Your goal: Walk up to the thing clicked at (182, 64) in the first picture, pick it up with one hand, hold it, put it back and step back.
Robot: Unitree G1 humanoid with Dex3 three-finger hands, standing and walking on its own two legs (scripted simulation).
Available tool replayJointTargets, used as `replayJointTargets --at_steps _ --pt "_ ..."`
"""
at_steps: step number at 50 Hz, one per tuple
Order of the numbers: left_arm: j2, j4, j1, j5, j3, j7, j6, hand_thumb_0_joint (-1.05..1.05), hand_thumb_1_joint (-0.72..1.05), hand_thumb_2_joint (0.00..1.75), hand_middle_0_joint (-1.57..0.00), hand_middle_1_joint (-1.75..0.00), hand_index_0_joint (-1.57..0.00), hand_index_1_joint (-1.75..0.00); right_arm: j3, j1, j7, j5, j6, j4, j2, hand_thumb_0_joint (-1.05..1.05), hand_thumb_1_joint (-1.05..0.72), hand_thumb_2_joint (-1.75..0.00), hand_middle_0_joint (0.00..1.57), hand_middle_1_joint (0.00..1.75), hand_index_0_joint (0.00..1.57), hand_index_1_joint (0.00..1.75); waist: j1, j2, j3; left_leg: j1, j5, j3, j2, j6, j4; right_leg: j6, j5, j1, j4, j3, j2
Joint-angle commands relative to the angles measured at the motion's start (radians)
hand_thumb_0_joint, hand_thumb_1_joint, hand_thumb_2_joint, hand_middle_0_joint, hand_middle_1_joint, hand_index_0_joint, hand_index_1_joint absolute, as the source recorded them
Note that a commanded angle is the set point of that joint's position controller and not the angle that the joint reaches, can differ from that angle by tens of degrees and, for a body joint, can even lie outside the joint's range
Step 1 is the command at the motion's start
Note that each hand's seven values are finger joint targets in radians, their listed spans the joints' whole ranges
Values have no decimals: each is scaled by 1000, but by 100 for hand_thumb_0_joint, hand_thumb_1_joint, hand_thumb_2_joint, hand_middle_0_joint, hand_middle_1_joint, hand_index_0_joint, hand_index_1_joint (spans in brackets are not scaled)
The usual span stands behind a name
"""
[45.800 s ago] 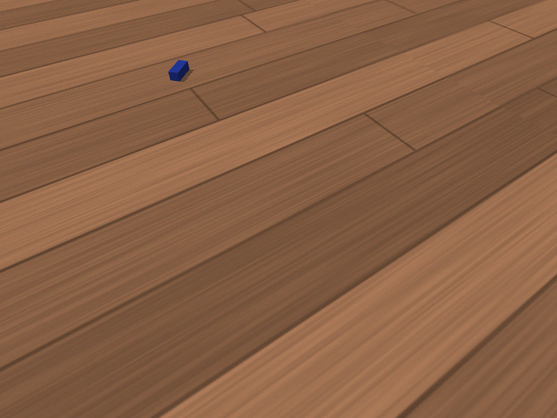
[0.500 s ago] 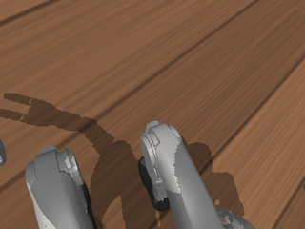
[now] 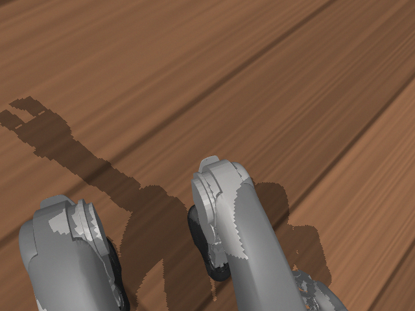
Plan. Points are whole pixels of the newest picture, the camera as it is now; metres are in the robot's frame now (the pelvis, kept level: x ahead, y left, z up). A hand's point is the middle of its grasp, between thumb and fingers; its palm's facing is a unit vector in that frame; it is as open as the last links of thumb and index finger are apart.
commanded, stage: withdraw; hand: left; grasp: from above
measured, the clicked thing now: out of the picture +0.43 +0.45 -0.29
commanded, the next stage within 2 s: home in 0.10 s
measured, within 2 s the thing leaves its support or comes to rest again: neither
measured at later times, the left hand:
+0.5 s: hand out of the picture +0.41 +0.32 -0.04, palm faces -0.46 -0.18 -0.87, open 11.0 cm
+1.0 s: hand out of the picture +0.26 +0.25 +0.16, palm faces -0.10 -0.82 -0.57, open 8.0 cm
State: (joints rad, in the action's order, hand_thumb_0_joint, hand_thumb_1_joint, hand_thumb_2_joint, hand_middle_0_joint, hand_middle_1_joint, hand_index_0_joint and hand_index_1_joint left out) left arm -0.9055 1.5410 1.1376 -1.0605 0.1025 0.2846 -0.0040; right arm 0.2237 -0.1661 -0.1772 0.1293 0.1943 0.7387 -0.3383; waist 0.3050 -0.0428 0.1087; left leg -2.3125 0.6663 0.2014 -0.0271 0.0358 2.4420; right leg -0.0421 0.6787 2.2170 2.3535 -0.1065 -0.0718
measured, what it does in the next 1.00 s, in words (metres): rises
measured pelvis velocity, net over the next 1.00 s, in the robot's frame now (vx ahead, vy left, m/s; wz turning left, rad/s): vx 0.01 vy -0.01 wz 0.16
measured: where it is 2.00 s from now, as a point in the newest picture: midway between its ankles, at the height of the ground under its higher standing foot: (166, 274)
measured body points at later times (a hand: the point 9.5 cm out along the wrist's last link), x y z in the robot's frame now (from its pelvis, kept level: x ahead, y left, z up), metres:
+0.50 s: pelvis -0.01 +0.01 +0.07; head +0.20 +0.08 +0.47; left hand +0.43 +0.33 +0.01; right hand +0.12 -0.27 -0.03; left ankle +0.08 +0.14 -0.29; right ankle +0.10 -0.12 -0.29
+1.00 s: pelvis +0.01 -0.01 +0.25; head +0.13 +0.03 +0.69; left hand +0.26 +0.29 +0.20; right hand +0.24 -0.22 +0.15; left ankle +0.08 +0.14 -0.29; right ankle +0.10 -0.12 -0.29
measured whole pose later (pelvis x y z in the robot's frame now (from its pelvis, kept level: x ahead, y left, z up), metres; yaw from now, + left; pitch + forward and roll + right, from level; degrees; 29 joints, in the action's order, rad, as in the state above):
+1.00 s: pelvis +0.01 -0.01 +0.25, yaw +9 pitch +25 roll -3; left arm -0.37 0.30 0.00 -0.31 -0.01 0.04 0.17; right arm 0.01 -0.12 0.06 -0.05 0.07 0.58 -0.23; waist 0.05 0.04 -0.21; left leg -1.49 0.56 0.08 -0.02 0.02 1.60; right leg -0.01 0.60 1.42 1.58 -0.04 -0.01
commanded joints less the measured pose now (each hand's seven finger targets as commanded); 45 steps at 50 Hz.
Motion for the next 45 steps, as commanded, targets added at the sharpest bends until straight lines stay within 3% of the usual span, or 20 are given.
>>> replayJointTargets --at_steps 1,2,4,6,8,10,12,13,16,18,21,25,26,27,30,31,35,37,41,45 --pt "-367 -329 251 -68 47 29 -66 0 -11 66 -44 -65 -44 -64 -93 -237 37 8 -41 -27 -271 0 -90 -90 20 30 20 30 -26 472 -867 582 -316 -127 -18 -41 -211 74 -336 -461 -251 -78 -12" --pt "-354 -371 196 -65 59 14 -73 0 -9 64 -44 -63 -45 -62 -110 -234 41 9 -54 -43 -286 0 -90 -89 20 30 20 30 -43 489 -890 635 -368 -120 -15 -35 -210 84 -354 -428 -247 -89 -8" --pt "-313 -513 147 -56 39 -24 -90 0 -8 63 -44 -63 -45 -61 -142 -241 47 9 -82 -65 -288 0 -89 -89 20 30 20 30 -46 554 -937 735 -444 -105 -17 -21 -231 92 -382 -395 -247 -98 -5" --pt "-324 -648 110 -58 45 -64 -104 0 -8 62 -43 -62 -45 -60 -178 -249 54 5 -111 -88 -285 0 -89 -89 20 30 20 30 -74 581 -1012 795 -475 -104 -21 -19 -255 95 -393 -408 -259 -93 -6" --pt "-272 -735 107 -56 14 -106 -111 0 -7 62 -43 -62 -45 -60 -206 -266 57 3 -139 -100 -272 0 -89 -89 20 30 20 30 -69 560 -1027 806 -470 -104 -23 -23 -265 92 -393 -408 -276 -85 -7" --pt "-217 -776 138 -57 -19 -137 -112 0 -5 60 -43 -61 -46 -58 -215 -280 68 -5 -168 -104 -255 0 -89 -89 20 30 20 30 -48 513 -970 771 -424 -102 -23 -32 -280 87 -366 -391 -307 -82 -6" --pt "-172 -742 129 -55 -50 -157 -112 0 11 76 -27 -52 -30 -53 -210 -282 78 -8 -197 -106 -245 0 -89 -90 20 30 20 30 -40 471 -887 717 -360 -106 -17 -39 -300 88 -316 -373 -338 -83 -8" --pt "-211 -730 78 -54 -23 -161 -109 0 10 83 -21 -50 -22 -51 -208 -285 81 -12 -210 -115 -241 0 -89 -90 20 30 20 30 -70 445 -910 714 -350 -109 -14 -44 -315 84 -307 -408 -346 -78 -10" --pt "-152 -725 -47 -23 -30 -186 -101 0 5 78 -20 -47 -19 -49 -218 -248 89 -26 -247 -153 -234 0 -89 -90 20 30 20 30 -120 396 -881 685 -284 -117 0 -48 -378 96 -240 -411 -384 -74 -7" --pt "-93 -753 -134 17 -46 -214 -99 0 19 79 -20 -43 -19 -44 -234 -221 92 -43 -266 -174 -220 0 -89 -90 20 30 20 30 -152 390 -886 699 -217 -115 2 -52 -455 94 -197 -413 -401 -69 -6" --pt "-90 -816 -297 93 -4 -257 -88 0 36 78 -19 -37 -18 -38 -259 -172 99 -65 -274 -225 -216 0 -90 -90 20 30 20 30 -208 329 -876 698 -149 -115 -2 -66 -538 86 -173 -470 -442 -46 -7" --pt "29 -1036 -324 241 -48 -301 -88 0 52 86 -21 -39 -20 -40 -278 -126 114 -95 -273 -244 -170 0 -90 -90 20 30 20 30 -198 261 -869 686 -29 -104 -2 -81 -626 75 -119 -502 -522 -17 -2" --pt "39 -1038 -361 276 -35 -302 -84 0 55 87 -21 -39 -20 -39 -280 -122 120 -103 -265 -245 -168 0 -90 -90 20 30 20 30 -198 220 -847 679 1 -98 -4 -86 -648 70 -102 -509 -539 -16 -2" --pt "35 -1180 -301 313 -33 -301 -96 0 55 88 -21 -39 -20 -40 -282 -116 129 -110 -255 -248 -155 0 -90 -90 20 30 20 30 -204 261 -912 723 -5 -101 -5 -84 -668 68 -118 -549 -554 -8 4" --pt "103 -1176 -413 394 -39 -288 -90 0 59 85 -20 -36 -19 -36 -288 -93 153 -127 -229 -236 -136 0 -90 -90 20 30 20 30 -191 203 -839 753 51 -99 -4 -85 -723 60 -87 -576 -622 2 11" --pt "124 -1160 -461 409 -33 -279 -82 0 59 77 -18 -29 -18 -30 -289 -82 161 -132 -221 -228 -132 0 -90 -90 20 30 20 30 -197 193 -807 766 68 -97 -3 -83 -747 60 -78 -578 -640 6 15" --pt "175 -1237 -607 477 -12 -241 -33 0 70 85 -19 -32 -19 -32 -295 -48 184 -149 -192 -247 -115 0 -90 -90 20 30 20 30 -236 208 -832 871 91 -106 2 -78 -853 60 -53 -683 -726 21 24" --pt "230 -1263 -684 524 -33 -235 3 0 74 85 -19 -31 -19 -31 -297 -31 197 -159 -176 -255 -104 0 -90 -90 20 30 20 30 -233 179 -805 918 98 -107 3 -77 -908 59 -44 -729 -788 26 25" --pt "286 -1361 -826 623 -27 -228 70 0 80 96 -22 -38 -21 -39 -296 -1 222 -173 -138 -274 -78 0 -90 -90 20 30 20 30 -241 139 -797 1006 52 -129 14 -79 -985 58 -58 -874 -908 51 30" --pt "323 -1411 -924 714 -19 -216 125 0 81 87 -20 -31 -20 -31 -288 21 245 -179 -105 -273 -45 0 -90 -90 20 30 20 30 -230 110 -734 1080 -11 -152 22 -78 -1039 57 -77 -990 -1024 83 38"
